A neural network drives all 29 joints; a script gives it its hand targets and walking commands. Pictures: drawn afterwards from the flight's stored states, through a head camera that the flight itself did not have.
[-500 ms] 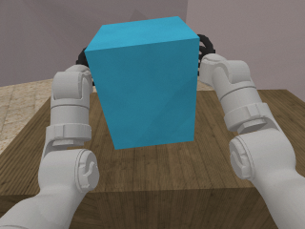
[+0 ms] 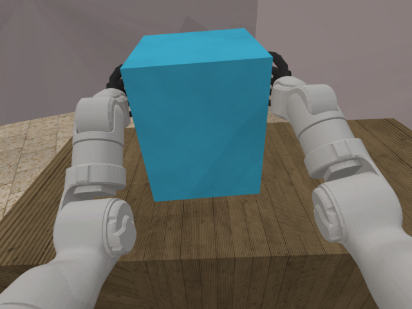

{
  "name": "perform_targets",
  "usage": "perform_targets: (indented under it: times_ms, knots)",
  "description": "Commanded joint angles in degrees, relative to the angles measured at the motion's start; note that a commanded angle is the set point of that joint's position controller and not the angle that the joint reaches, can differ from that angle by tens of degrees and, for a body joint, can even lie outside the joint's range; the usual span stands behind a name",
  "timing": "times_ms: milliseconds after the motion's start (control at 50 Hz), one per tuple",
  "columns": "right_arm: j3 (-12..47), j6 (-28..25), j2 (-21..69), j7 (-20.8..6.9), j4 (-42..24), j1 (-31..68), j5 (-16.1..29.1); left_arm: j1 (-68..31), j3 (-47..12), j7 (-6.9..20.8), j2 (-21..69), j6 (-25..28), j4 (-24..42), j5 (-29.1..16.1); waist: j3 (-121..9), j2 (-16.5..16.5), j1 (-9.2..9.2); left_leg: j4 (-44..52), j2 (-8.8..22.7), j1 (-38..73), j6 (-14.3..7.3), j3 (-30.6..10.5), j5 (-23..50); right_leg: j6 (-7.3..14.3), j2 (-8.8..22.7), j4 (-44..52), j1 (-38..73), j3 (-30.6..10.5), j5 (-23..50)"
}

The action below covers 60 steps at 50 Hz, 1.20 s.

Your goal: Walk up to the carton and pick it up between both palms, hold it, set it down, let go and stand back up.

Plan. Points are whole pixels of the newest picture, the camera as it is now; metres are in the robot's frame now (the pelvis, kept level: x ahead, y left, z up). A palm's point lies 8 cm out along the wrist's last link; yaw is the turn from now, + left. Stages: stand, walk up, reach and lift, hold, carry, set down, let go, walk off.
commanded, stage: hold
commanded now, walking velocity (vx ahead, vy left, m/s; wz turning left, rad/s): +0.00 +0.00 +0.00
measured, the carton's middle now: (200, 112) +0.39 +0.00 +0.27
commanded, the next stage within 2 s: none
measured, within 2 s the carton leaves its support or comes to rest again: neither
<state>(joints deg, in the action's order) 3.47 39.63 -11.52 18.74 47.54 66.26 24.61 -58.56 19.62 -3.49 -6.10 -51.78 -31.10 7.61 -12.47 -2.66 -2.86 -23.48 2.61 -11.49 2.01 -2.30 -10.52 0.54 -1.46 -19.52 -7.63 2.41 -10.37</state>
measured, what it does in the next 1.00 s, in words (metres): stands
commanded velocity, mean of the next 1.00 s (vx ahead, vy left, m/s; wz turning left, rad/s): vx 0.00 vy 0.00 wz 0.00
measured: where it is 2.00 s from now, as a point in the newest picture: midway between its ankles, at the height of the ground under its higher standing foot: outside the picture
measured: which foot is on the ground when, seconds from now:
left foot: down 0.00-1.00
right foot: down 0.00-1.00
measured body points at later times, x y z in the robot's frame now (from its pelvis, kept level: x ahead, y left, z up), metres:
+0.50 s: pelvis +0.00 +0.01 +0.00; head -0.09 +0.02 +0.44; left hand +0.39 +0.15 +0.30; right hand +0.38 -0.14 +0.32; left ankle +0.02 +0.14 -0.75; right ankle +0.00 -0.11 -0.75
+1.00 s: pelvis +0.00 +0.00 +0.00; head -0.09 +0.01 +0.44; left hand +0.39 +0.16 +0.30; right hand +0.39 -0.14 +0.32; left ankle +0.02 +0.14 -0.75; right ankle +0.00 -0.11 -0.75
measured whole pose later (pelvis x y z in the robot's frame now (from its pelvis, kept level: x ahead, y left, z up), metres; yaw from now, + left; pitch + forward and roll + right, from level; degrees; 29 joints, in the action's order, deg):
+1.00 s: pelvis +0.00 +0.00 +0.00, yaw +0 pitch -2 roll -2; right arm 2.6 40.9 -11.4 19.1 47.9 67.2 24.7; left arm -59.1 19.0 -2.3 -6.7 -51.7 -31.3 8.6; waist -11.4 -1.3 -3.4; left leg -23.6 2.8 -11.1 2.3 -3.0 -10.7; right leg 0.7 -1.8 -18.1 -6.4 2.9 -9.9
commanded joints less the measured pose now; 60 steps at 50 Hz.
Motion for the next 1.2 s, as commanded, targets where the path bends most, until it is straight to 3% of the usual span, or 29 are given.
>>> perform_targets:
  times_ms: [0,20,80,140,160,180,200,220,260,280,300,340,360,440,500,580,600,660,680,700,740,800,820,880,940,980,1100,1120,1180]
  knots:
    - [8.3,-1.3,44.5,-8.3,-23.8,53.1,11.0,-51.6,-16.4,9.4,33.7,6.7,11.3,-9.7,-23.0,5.6,-0.54,1.6,-5.6,6.0,-1.0,-0.9,11.3,-5.7,-2.6,2.0,10.0,-2.8,19.8]
    - [5.9,-0.3,42.1,-7.7,-20.1,51.4,9.8,-53.0,-16.6,10.2,32.8,6.3,7.4,-9.9,-18.6,4.4,-2.50,2.7,-6.0,4.6,-0.5,-0.7,5.5,-5.5,-1.7,2.8,7.8,-3.8,16.1]
    - [4.5,0.3,40.3,-7.2,-17.7,49.5,9.7,-52.1,-16.1,11.2,32.9,6.2,8.1,-8.7,-15.8,2.1,-2.98,3.1,-5.7,5.0,0.1,-1.3,7.5,-5.0,-1.9,3.4,7.1,-3.8,15.5]
    - [4.4,0.9,39.0,-7.4,-15.6,48.5,9.4,-51.1,-15.2,12.0,32.4,5.6,7.6,-8.0,-14.6,2.1,-3.10,3.5,-5.3,5.0,0.6,-1.6,9.2,-4.6,-2.4,3.4,7.3,-3.1,14.1]
    - [6.0,0.2,41.2,-7.4,-20.7,53.0,9.8,-52.1,-15.0,12.1,32.2,6.0,8.2,-9.3,-18.0,3.2,-1.62,2.8,-5.8,4.7,-0.4,-1.0,7.9,-4.9,-1.7,3.2,8.6,-4.0,14.5]
    - [5.3,0.0,40.3,-7.3,-21.3,51.8,10.1,-53.2,-17.4,11.9,33.8,6.2,10.9,-9.8,-19.7,1.3,-3.59,2.4,-5.5,5.5,0.1,-1.1,9.1,-4.6,-2.0,2.7,8.9,-3.8,16.4]
    - [7.2,-0.1,42.2,-7.1,-21.7,50.2,10.9,-53.9,-17.1,11.6,34.0,6.7,14.3,-10.4,-21.3,0.9,-2.40,2.0,-5.9,6.6,0.5,-0.9,12.4,-4.5,-2.2,2.1,10.7,-3.7,19.1]
    - [5.8,0.1,39.9,-7.1,-20.4,48.6,11.0,-54.6,-19.9,11.4,35.0,6.3,15.8,-10.5,-20.9,-1.8,-4.16,1.8,-5.2,8.2,1.9,-1.4,14.3,-3.8,-2.6,1.6,9.7,-3.2,18.9]
    - [8.6,-0.6,41.0,-7.6,-27.0,50.1,14.5,-54.6,-21.6,10.6,35.4,6.2,20.6,-11.6,-26.9,-3.7,-2.51,0.0,-5.7,10.2,2.4,-1.2,21.2,-4.0,-3.3,0.7,12.4,-3.6,24.9]
    - [7.7,-0.2,39.9,-8.2,-23.8,49.5,13.6,-59.0,-23.2,9.8,35.3,6.4,23.6,-12.7,-27.5,-5.9,-2.75,0.7,-5.0,10.9,3.5,-1.9,19.6,-3.4,-3.8,0.6,9.7,-3.0,19.0]
    - [6.9,-0.2,38.9,-8.0,-23.7,49.7,13.0,-55.3,-22.4,9.7,36.1,5.8,19.2,-11.4,-26.7,-4.9,-3.58,1.0,-5.3,11.0,3.2,-1.6,18.3,-3.1,-3.6,1.5,10.0,-3.1,19.8]
    - [8.4,-0.2,38.7,-8.0,-27.2,47.4,14.5,-53.1,-24.8,9.0,36.8,5.1,25.5,-12.5,-28.4,-6.6,-3.39,-0.3,-4.6,13.6,4.3,-1.9,25.2,-3.5,-4.3,0.7,9.8,-3.3,22.6]
    - [8.3,0.6,38.2,-8.1,-24.2,45.1,13.0,-51.6,-21.5,9.3,34.4,5.0,21.2,-10.7,-22.4,-3.4,-3.15,0.6,-5.3,10.4,3.1,-1.3,20.4,-3.6,-3.2,1.4,11.1,-3.7,22.4]
    - [7.5,0.8,37.0,-8.9,-21.9,46.0,11.9,-50.8,-20.7,9.7,34.3,3.8,18.9,-8.6,-18.7,-1.8,-1.91,2.6,-4.7,9.1,2.3,-0.8,13.8,-3.6,-3.6,2.7,7.7,-2.8,13.0]
    - [9.4,-0.2,40.9,-10.0,-25.9,48.8,12.7,-54.8,-22.9,8.6,36.4,4.9,24.3,-11.2,-22.8,-0.9,-1.49,2.3,-4.7,9.5,2.6,-0.9,16.7,-3.3,-4.7,2.0,8.8,-2.2,13.5]
    - [6.2,0.2,39.2,-11.3,-18.8,48.7,10.6,-56.3,-22.3,8.2,36.5,4.6,18.6,-10.7,-17.4,-1.8,-1.57,3.5,-3.8,6.8,2.7,-1.3,9.4,-2.2,-4.3,2.9,4.3,-3.0,7.2]
    - [7.7,-0.7,41.0,-11.2,-22.4,53.2,11.0,-54.8,-22.0,8.1,36.8,4.6,16.8,-11.1,-19.1,0.5,0.07,2.8,-4.1,6.2,1.7,-0.9,10.3,-2.8,-4.1,2.7,5.3,-3.0,8.5]
    - [9.0,-0.7,40.8,-11.0,-23.0,52.5,11.7,-50.8,-20.6,8.1,36.0,4.6,13.4,-10.5,-20.7,1.9,0.07,2.5,-4.3,7.1,0.8,-0.8,11.5,-3.1,-4.0,2.8,6.9,-3.0,11.4]
    - [8.6,-0.7,41.9,-10.9,-22.1,53.4,11.5,-51.3,-17.8,8.5,35.0,4.8,11.9,-9.7,-20.4,4.3,1.60,3.0,-4.4,6.6,0.2,-0.8,10.4,-3.6,-3.8,3.2,7.0,-3.7,10.7]
    - [7.1,-0.5,40.9,-10.9,-20.6,52.4,10.1,-51.7,-17.7,8.5,34.8,4.7,11.1,-9.8,-20.6,3.8,0.07,3.0,-4.4,6.6,0.3,-0.7,9.5,-3.3,-3.7,3.3,6.9,-3.6,10.8]
    - [6.6,0.0,41.4,-10.6,-16.8,53.9,9.6,-51.3,-12.2,9.4,31.7,5.0,5.3,-6.5,-16.1,7.5,2.43,4.1,-4.7,4.0,-1.7,0.0,3.8,-4.3,-2.9,4.4,5.8,-3.6,6.0]
    - [6.9,-0.5,40.9,-10.0,-17.5,52.6,9.7,-48.1,-11.4,10.7,32.0,4.8,4.6,-5.8,-15.1,6.9,1.51,3.4,-5.1,5.0,-1.4,-0.4,6.8,-4.3,-3.2,4.2,7.7,-3.6,10.6]
    - [5.8,-1.1,40.1,-9.9,-19.1,52.1,10.7,-52.2,-16.3,10.5,34.8,5.7,11.0,-9.0,-21.2,2.7,-0.67,2.8,-4.7,6.5,0.6,-0.3,10.0,-3.0,-3.7,3.2,8.4,-3.5,12.2]
    - [5.0,-1.1,41.0,-9.5,-18.7,52.2,12.3,-57.8,-19.8,9.8,36.0,6.4,14.0,-11.6,-22.2,-1.9,-2.28,1.4,-5.3,7.8,1.7,-0.5,12.6,-3.0,-3.5,2.6,7.3,-3.7,15.3]
    - [7.5,-1.2,40.8,-8.9,-23.8,52.4,12.5,-51.5,-19.2,9.8,34.8,6.1,12.1,-11.5,-24.4,1.3,-1.55,1.1,-5.7,7.2,1.0,-1.0,15.4,-4.0,-3.3,2.2,11.3,-3.7,21.6]
    - [5.9,-1.2,40.7,-8.3,-23.4,52.3,11.9,-55.4,-20.9,9.8,36.4,6.5,14.5,-11.7,-26.0,-1.6,-3.72,1.2,-6.0,7.6,2.1,-1.2,13.7,-3.7,-3.0,1.6,10.1,-3.3,20.0]
    - [8.1,0.0,40.8,-7.6,-24.4,47.6,13.6,-53.9,-21.9,10.0,35.7,5.9,21.5,-11.4,-24.6,-3.7,-4.16,0.4,-6.0,8.7,2.7,-1.2,17.6,-4.4,-2.8,1.1,12.1,-4.0,23.6]
    - [5.7,0.8,39.7,-7.9,-19.3,48.2,11.6,-56.5,-21.3,9.8,35.2,5.4,18.0,-9.9,-19.7,-4.6,-3.81,1.9,-6.0,6.6,2.7,-1.0,12.7,-4.1,-2.5,1.9,9.3,-3.7,17.0]
    - [6.5,0.5,39.4,-7.4,-21.6,48.1,10.8,-50.2,-18.9,10.9,33.8,4.6,14.5,-8.5,-17.9,-1.9,-2.94,2.1,-6.0,6.0,1.5,-0.5,12.0,-4.4,-1.7,2.2,9.9,-4.1,19.3]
